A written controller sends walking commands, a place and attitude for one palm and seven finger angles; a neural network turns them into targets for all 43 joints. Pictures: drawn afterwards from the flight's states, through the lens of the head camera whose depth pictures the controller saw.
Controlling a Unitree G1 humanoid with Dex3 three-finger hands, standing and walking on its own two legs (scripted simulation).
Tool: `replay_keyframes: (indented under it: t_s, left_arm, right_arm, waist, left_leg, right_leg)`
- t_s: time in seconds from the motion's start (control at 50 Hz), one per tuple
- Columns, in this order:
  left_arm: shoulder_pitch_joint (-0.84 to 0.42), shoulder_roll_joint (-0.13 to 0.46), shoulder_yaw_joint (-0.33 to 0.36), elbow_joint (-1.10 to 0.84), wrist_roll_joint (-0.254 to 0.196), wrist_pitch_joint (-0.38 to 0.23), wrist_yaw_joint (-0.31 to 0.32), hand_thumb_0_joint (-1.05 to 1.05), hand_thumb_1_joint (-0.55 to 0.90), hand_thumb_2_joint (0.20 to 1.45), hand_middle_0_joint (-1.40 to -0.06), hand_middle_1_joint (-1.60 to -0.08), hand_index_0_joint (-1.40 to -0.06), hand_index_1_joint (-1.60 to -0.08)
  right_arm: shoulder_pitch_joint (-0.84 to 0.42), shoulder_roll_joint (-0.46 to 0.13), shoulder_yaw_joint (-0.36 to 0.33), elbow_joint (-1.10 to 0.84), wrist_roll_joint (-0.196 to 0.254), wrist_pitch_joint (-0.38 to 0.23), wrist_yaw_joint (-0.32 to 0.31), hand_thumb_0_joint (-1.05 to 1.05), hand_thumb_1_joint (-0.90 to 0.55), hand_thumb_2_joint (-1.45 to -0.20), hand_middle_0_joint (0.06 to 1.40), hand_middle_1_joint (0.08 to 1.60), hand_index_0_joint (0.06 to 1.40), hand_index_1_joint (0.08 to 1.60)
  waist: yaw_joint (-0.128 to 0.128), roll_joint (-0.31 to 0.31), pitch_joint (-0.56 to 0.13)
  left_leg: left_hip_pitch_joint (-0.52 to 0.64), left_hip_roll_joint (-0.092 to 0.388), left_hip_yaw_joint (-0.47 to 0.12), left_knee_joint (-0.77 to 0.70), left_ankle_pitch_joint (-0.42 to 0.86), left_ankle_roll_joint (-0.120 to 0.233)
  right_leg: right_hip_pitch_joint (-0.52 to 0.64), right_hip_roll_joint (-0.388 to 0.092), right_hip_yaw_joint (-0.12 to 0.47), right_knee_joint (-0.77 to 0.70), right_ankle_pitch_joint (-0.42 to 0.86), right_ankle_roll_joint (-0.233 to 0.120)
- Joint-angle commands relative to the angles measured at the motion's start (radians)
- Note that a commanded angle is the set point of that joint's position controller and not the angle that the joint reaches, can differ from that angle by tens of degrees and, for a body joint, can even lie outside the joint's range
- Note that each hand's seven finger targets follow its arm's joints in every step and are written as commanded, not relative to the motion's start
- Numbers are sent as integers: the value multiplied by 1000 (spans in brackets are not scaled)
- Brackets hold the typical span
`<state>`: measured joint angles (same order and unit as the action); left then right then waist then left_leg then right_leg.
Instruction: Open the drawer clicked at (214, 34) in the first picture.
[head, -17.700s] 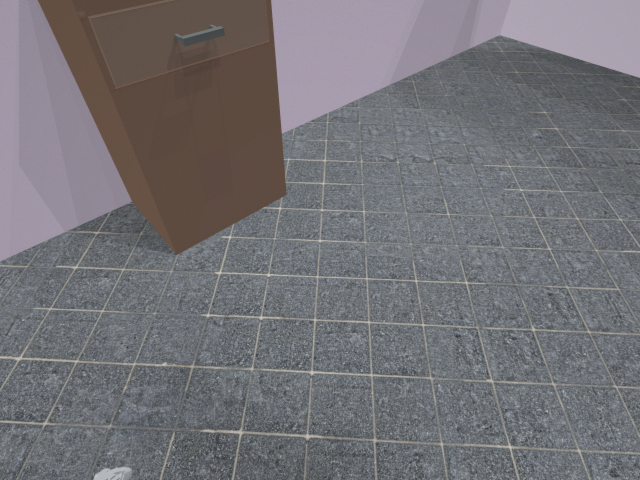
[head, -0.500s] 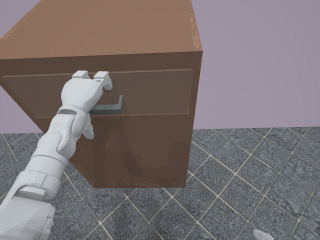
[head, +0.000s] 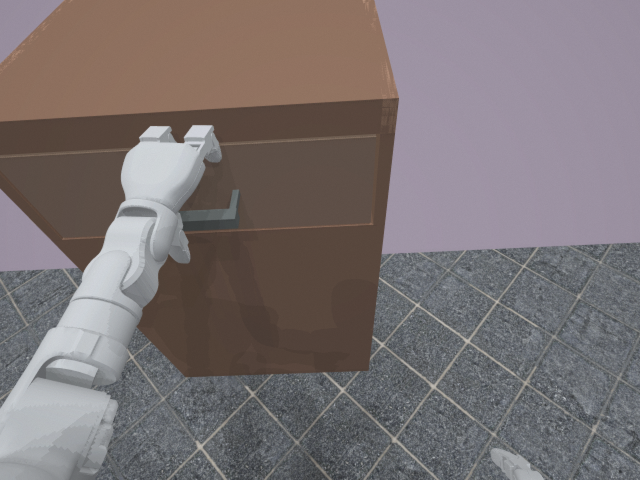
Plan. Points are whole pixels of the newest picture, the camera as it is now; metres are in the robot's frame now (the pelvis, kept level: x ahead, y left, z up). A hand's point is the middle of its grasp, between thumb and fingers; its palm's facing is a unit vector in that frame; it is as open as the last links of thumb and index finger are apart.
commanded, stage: move the hooked fingers above the handle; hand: left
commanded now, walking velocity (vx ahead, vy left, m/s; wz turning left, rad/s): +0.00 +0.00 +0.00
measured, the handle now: (195, 209) +0.47 +0.22 +0.05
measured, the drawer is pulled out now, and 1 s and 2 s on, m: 0.00 0.00 0.00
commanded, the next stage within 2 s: lower the fingers behind the handle in 1.06 s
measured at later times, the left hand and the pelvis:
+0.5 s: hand (170, 199) +0.43 +0.22 +0.12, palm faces +0.10 +0.01 -0.99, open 13.8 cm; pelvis +0.00 +0.00 +0.00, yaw +1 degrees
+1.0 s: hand (143, 202) +0.41 +0.25 +0.13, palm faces +0.10 +0.04 -0.99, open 13.8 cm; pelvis +0.00 +0.00 +0.00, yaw +0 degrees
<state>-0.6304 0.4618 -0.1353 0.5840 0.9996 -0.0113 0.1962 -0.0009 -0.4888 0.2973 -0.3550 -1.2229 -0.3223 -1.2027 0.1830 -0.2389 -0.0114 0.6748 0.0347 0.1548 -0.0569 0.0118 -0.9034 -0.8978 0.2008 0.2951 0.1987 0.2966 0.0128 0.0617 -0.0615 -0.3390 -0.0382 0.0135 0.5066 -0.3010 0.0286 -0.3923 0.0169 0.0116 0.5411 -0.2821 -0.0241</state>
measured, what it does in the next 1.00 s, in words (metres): stands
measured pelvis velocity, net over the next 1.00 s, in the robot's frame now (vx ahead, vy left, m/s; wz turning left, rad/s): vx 0.00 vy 0.00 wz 0.01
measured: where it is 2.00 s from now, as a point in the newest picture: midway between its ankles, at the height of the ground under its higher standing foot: outside the picture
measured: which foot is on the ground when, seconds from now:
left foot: down 0.00-1.00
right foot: down 0.00-1.00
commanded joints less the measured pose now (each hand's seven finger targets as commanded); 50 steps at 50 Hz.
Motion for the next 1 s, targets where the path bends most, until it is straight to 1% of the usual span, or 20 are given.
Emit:
replay_keyframes:
  t_s: [0.0, 0.04, 0.12, 0.2, 0.26, 0.28, 0.34, 0.42, 0.48, 0.5, 0.54, 0.6, 0.66, 0.72, 0.74, 0.78, 0.84, 0.88, 0.94, 0.98]
  left_arm:
    - [-310, 236, 92, -11, 1, 231, -37, 0, -500, 300, -300, -1200, -300, -1200]
    - [-297, 270, 111, -47, -33, 246, -103, 0, -500, 300, -300, -1200, -300, -1200]
    - [-351, 186, 28, -126, -51, 178, -208, 0, -500, 300, -300, -1200, -300, -1200]
    - [-474, 185, 21, -285, -41, 8, -213, 0, -500, 300, -300, -1200, -300, -1200]
    - [-488, 234, 90, -320, -30, -74, -142, 0, -500, 300, -300, -1200, -300, -1200]
    - [-499, 299, 150, -305, -26, -84, -110, 0, -500, 300, -300, -1200, -300, -1200]
    - [-503, 306, 188, -190, -20, -57, -25, 0, -500, 300, -300, -1200, -300, -1200]
    - [-459, 335, 200, -99, -2, 47, 26, 0, -500, 300, -300, -1200, -300, -1200]
    - [-358, 264, 127, -14, -3, 135, -33, 0, -500, 300, -300, -1200, -300, -1200]
    - [-348, 202, 62, -25, -14, 153, -68, 0, -500, 300, -300, -1200, -300, -1200]
    - [-301, 163, 17, -71, -40, 170, -142, 0, -500, 300, -300, -1200, -300, -1200]
    - [-322, 150, 0, -185, -67, 126, -213, 0, -500, 300, -300, -1200, -300, -1200]
    - [-372, 203, 52, -279, -59, 29, -215, 0, -500, 300, -300, -1200, -300, -1200]
    - [-435, 287, 147, -372, -37, -60, -139, 0, -500, 300, -300, -1200, -300, -1200]
    - [-440, 294, 164, -402, -33, -76, -106, 0, -500, 300, -300, -1200, -300, -1200]
    - [-421, 352, 240, -381, -24, -69, -36, 0, -500, 300, -300, -1200, -300, -1200]
    - [-373, 314, 233, -232, -17, 9, 33, 0, -500, 300, -300, -1200, -300, -1200]
    - [-332, 309, 213, -159, -10, 86, 36, 0, -500, 300, -300, -1200, -300, -1200]
    - [-290, 262, 117, -62, -9, 197, -43, 0, -500, 300, -300, -1200, -300, -1200]
    - [-281, 185, 29, -74, -22, 231, -130, 0, -500, 300, -300, -1200, -300, -1200]
  right_arm:
    - [-41, -152, -34, -113, 12, -7, 0, 0, -900, -900, 200, 300, 200, 300]
    - [-50, -165, -31, -137, 18, 7, -8, 0, -900, -900, 200, 300, 200, 300]
    - [-44, -162, -29, -167, 18, 4, -24, 0, -900, -900, 200, 300, 200, 300]
    - [-17, -141, -40, -173, 2, -26, -29, 0, -900, -900, 200, 300, 200, 300]
    - [10, -123, -52, -158, -2, -39, -27, 0, -900, -900, 200, 300, 200, 300]
    - [20, -131, -55, -147, -5, -42, -27, 0, -900, -900, 200, 300, 200, 300]
    - [17, -124, -50, -114, 1, -52, -21, 0, -900, -900, 200, 300, 200, 300]
    - [-12, -130, -44, -105, 1, -48, -13, 0, -900, -900, 200, 300, 200, 300]
    - [-15, -153, -45, -114, 8, -30, -9, 0, -900, -900, 200, 300, 200, 300]
    - [-14, -157, -45, -128, 13, -26, -5, 0, -900, -900, 200, 300, 200, 300]
    - [-17, -170, -48, -154, 19, -15, -3, 0, -900, -900, 200, 300, 200, 300]
    - [-23, -166, -44, -179, 17, -9, -5, 0, -900, -900, 200, 300, 200, 300]
    - [-17, -150, -43, -178, 6, -18, -14, 0, -900, -900, 200, 300, 200, 300]
    - [-1, -130, -53, -165, -2, -32, -17, 0, -900, -900, 200, 300, 200, 300]
    - [0, -123, -53, -161, -5, -37, -14, 0, -900, -900, 200, 300, 200, 300]
    - [2, -121, -57, -141, -10, -45, -9, 0, -900, -900, 200, 300, 200, 300]
    - [-36, -111, -44, -112, 1, -50, -2, 0, -900, -900, 200, 300, 200, 300]
    - [-54, -127, -40, -107, 5, -44, 1, 0, -900, -900, 200, 300, 200, 300]
    - [-66, -150, -30, -118, 14, -24, -4, 0, -900, -900, 200, 300, 200, 300]
    - [-61, -165, -37, -147, 22, -10, -8, 0, -900, -900, 200, 300, 200, 300]
  waist:
    - [11, -110, -368]
    - [10, -177, -350]
    - [-28, -194, -266]
    - [-30, -68, -307]
    - [-12, 15, -355]
    - [-4, 27, -361]
    - [4, -8, -309]
    - [27, -33, -365]
    - [8, -98, -363]
    - [-8, -111, -340]
    - [-24, -137, -320]
    - [-27, -152, -306]
    - [-19, -122, -301]
    - [8, -20, -369]
    - [18, 27, -395]
    - [38, 43, -409]
    - [39, -32, -311]
    - [42, -70, -312]
    - [16, -124, -279]
    - [-14, -144, -306]
  left_leg:
    - [49, 10, 21, -56, 418, -2]
    - [54, 8, 24, -67, 382, 12]
    - [70, 1, 7, -65, 316, 29]
    - [124, -11, -12, -29, 330, 34]
    - [151, -11, -22, -8, 379, 21]
    - [132, -13, -23, -8, 378, 14]
    - [71, -10, -19, -19, 353, 2]
    - [44, -8, 4, -33, 379, -1]
    - [36, -1, 12, -45, 382, 4]
    - [42, 6, 14, -45, 381, 9]
    - [63, 5, 11, -39, 382, 21]
    - [86, -1, -1, -38, 364, 28]
    - [96, -8, -13, -25, 362, 31]
    - [135, -9, -28, -8, 436, 21]
    - [149, -8, -28, -5, 475, 13]
    - [137, -8, -25, -1, 522, -4]
    - [63, -5, -5, -29, 419, -7]
    - [46, -4, 7, -52, 390, -9]
    - [32, 1, 17, -72, 334, 1]
    - [66, 1, 16, -63, 348, 14]
  right_leg:
    - [303, -8, -15, -41, 398, -12]
    - [332, -11, -10, -60, 398, -3]
    - [265, -14, -13, -79, 347, 0]
    - [216, -10, 3, -63, 323, -13]
    - [190, -2, 0, -40, 318, -25]
    - [197, 0, -2, -38, 302, -28]
    - [173, 6, -16, -32, 275, -29]
    - [261, -1, -8, -32, 334, -23]
    - [285, -5, -11, -41, 362, -16]
    - [270, -10, -16, -44, 372, -11]
    - [271, -10, -12, -55, 403, -6]
    - [258, -10, -10, -62, 388, -4]
    - [240, -7, -3, -52, 380, -9]
    - [231, 1, -3, -25, 372, -24]
    - [229, 3, -4, -19, 379, -27]
    - [245, 7, -7, -13, 392, -31]
    - [235, 9, -16, -32, 346, -26]
    - [271, 5, -11, -48, 336, -22]
    - [280, -9, -10, -69, 321, -9]
    - [287, -11, -11, -75, 354, -7]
